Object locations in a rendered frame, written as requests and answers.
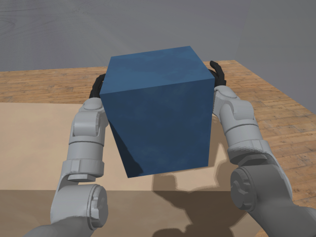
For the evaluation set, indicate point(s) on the robot right hand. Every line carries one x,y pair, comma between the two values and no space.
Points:
219,75

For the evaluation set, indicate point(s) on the right robot upper arm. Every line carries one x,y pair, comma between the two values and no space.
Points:
265,193

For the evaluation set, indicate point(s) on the pedestal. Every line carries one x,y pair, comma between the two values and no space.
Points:
34,142

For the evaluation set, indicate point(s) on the left robot upper arm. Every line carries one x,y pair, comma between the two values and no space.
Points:
77,211

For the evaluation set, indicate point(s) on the left robot forearm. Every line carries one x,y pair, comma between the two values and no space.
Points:
84,159

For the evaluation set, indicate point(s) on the right robot forearm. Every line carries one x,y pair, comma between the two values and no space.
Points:
246,144

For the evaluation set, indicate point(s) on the carton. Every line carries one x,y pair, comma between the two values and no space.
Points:
159,106

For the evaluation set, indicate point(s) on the robot left hand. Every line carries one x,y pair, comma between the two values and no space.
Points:
97,86

